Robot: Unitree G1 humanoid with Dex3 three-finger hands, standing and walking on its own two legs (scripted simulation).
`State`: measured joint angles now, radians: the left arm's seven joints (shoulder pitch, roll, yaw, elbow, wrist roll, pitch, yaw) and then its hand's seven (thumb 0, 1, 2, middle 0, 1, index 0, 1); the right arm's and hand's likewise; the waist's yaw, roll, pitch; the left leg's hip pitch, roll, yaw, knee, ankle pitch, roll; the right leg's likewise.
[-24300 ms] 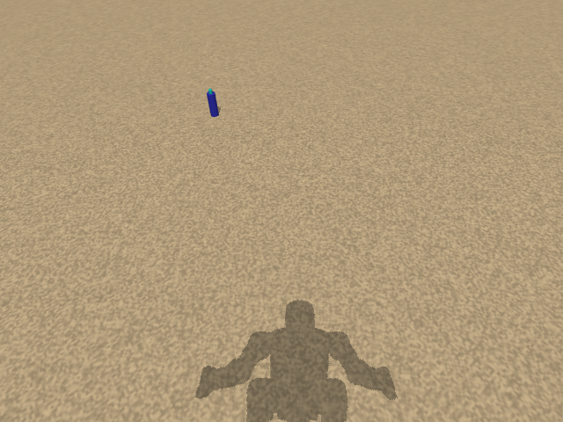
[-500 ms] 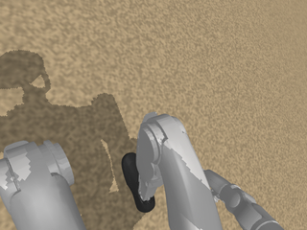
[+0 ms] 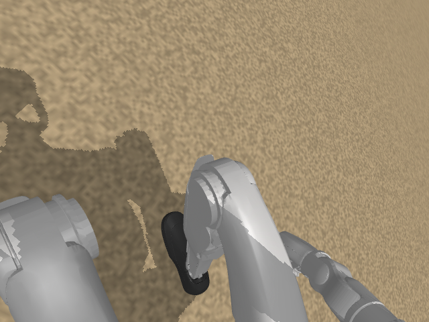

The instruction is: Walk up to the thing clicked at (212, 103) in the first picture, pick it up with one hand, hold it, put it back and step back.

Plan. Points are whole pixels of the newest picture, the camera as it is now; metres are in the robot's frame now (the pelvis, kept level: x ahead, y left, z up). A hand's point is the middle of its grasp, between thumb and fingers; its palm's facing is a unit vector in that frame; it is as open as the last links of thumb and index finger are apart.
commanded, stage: loosen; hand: left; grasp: from the side
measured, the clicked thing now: out of the picture +0.43 +0.32 -0.19
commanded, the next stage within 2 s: open in 0.06 s
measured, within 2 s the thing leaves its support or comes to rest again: neither
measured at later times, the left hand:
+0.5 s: hand out of the picture +0.44 +0.31 -0.17, palm faces +0.45 -0.89 +0.02, open 12.8 cm
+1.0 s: hand out of the picture +0.42 +0.36 -0.11, palm faces +0.46 -0.89 -0.04, open 17.5 cm
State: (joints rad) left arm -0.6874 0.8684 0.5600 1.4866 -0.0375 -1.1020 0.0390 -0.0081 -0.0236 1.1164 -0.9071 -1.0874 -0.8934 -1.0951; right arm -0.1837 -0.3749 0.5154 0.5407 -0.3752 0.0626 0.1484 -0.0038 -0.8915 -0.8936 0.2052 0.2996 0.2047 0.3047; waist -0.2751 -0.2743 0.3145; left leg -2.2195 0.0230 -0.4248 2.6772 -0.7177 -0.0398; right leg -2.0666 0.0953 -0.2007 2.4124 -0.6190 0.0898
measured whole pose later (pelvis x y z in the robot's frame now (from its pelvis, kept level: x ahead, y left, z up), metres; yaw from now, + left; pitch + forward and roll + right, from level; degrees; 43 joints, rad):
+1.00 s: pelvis +0.00 +0.00 +0.01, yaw +1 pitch +15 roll -18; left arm -0.64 0.85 0.57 1.18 -0.09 -0.95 -0.08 -0.01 -0.57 0.08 -0.07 -0.03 -0.07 -0.04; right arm -0.09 -0.35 0.43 0.57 -0.30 0.09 0.14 0.00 -0.90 -0.90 0.21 0.30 0.21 0.31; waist -0.21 -0.22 0.23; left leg -2.23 0.03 -0.39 2.63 -0.72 -0.03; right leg -2.07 0.07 -0.19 2.38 -0.63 0.07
